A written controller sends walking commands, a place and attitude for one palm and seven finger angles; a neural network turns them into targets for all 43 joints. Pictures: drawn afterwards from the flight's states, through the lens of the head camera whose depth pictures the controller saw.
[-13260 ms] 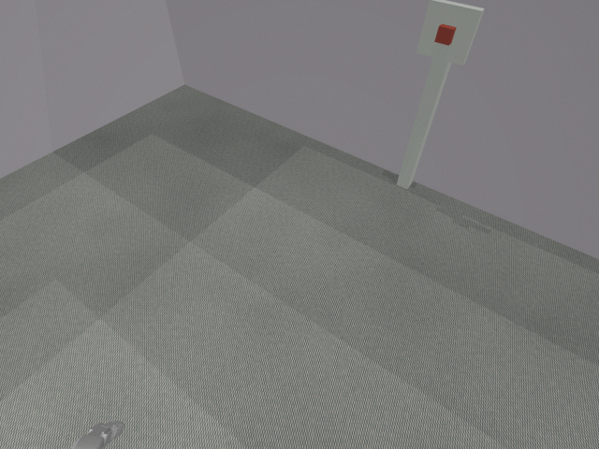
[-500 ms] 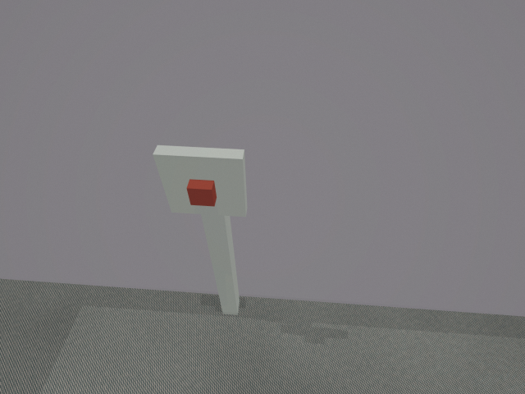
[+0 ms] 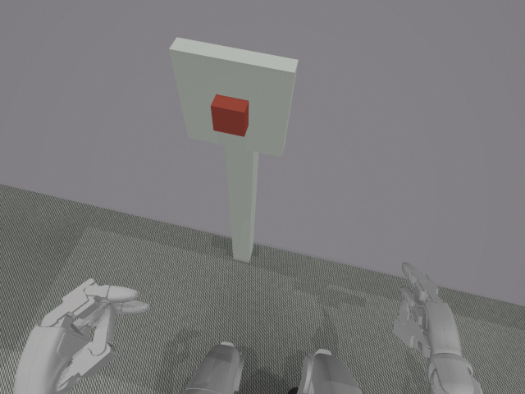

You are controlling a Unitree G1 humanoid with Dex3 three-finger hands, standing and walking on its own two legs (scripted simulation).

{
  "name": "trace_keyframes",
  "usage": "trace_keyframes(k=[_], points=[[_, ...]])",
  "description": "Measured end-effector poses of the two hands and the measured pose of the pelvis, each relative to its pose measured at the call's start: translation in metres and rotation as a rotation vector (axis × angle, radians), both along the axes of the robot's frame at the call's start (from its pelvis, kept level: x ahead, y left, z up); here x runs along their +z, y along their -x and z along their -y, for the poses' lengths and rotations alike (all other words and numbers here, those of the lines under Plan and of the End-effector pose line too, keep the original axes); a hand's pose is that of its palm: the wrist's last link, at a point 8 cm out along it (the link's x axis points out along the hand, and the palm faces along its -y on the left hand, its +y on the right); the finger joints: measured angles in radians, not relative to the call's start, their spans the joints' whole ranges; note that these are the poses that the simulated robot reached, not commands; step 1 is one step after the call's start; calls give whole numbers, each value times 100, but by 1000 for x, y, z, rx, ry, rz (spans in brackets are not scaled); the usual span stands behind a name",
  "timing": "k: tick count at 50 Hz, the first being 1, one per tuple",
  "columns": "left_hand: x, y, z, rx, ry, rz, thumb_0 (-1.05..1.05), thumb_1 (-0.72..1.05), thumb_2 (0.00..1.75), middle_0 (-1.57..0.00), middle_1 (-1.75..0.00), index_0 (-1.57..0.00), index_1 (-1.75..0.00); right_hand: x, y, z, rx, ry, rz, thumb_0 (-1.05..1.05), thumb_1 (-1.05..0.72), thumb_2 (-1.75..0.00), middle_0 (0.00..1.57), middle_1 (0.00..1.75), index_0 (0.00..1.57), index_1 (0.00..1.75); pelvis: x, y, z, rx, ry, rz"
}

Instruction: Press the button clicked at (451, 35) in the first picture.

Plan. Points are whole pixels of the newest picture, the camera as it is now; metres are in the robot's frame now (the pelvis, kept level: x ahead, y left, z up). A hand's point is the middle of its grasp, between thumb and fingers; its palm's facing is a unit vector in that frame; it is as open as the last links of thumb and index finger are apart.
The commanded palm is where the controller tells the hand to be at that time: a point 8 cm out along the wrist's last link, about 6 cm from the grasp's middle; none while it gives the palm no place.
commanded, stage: raise the hand and make a fist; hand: left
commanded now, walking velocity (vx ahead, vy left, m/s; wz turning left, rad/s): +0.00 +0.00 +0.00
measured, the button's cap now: (231, 114) +0.51 +0.13 +0.10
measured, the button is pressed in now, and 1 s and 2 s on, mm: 0 0 0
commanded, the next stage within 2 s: aim a knuckle at the button in 1.48 s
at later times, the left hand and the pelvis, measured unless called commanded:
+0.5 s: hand (117, 323) +0.18 +0.20 +0.06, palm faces -0.11 -0.99 -0.05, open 3.1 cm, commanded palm +0.16 +0.27 +0.08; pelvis -0.02 +0.02 +0.01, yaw -1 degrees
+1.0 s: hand (109, 288) +0.21 +0.22 +0.09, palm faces -0.06 -1.00 -0.07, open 3.1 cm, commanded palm +0.19 +0.27 +0.09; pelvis -0.01 +0.01 +0.03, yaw +0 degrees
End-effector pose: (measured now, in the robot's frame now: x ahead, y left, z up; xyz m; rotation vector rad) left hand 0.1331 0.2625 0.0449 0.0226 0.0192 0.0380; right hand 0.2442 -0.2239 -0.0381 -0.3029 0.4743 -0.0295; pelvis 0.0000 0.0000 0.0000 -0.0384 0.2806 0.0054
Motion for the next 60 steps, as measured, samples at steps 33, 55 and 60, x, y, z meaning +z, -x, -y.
trace_keyframes(k=[33,55,60], points=[[41,-37,-12,-71,-37,-35,2,90,90,-130,-149,-129,-149,11,88,-4,-167,-38,-119,2,-90,-89,20,30,20,30,22,15,-19,-7,10,22],[50,-73,-9,-104,-43,-38,2,90,90,-130,-150,-130,-150,7,88,2,-151,-36,-183,2,-90,-89,21,30,20,30,33,2,-13,-4,6,22],[48,-80,-7,-112,-30,-49,2,90,90,-130,-150,-130,-150,10,85,6,-159,-32,-182,2,-90,-89,21,30,20,30,35,-1,-11,-9,2,20]])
